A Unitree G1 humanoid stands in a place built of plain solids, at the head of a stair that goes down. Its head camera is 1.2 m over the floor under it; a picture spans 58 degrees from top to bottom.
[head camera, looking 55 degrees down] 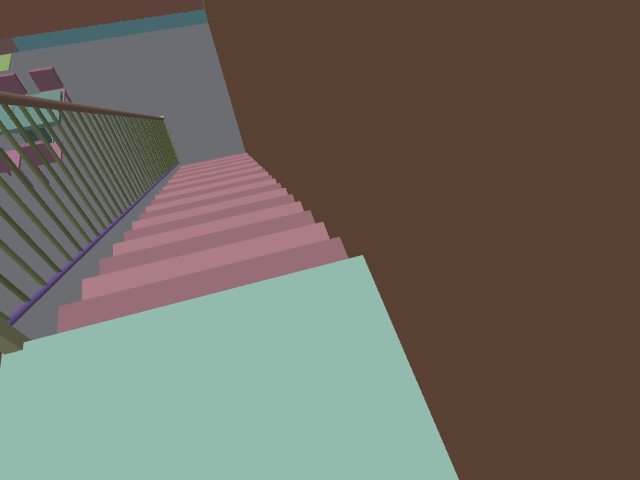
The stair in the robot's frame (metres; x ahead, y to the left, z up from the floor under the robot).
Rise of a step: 0.18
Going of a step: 0.22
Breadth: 1.05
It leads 17 degrees to the left of straight ahead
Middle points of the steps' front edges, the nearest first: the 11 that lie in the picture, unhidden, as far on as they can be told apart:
0.63 0.36 0.00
0.84 0.43 -0.19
1.05 0.49 -0.37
1.26 0.55 -0.55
1.47 0.62 -0.72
1.69 0.68 -0.90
1.90 0.75 -1.08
2.11 0.81 -1.26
2.32 0.87 -1.44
2.53 0.94 -1.62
2.74 1.00 -1.80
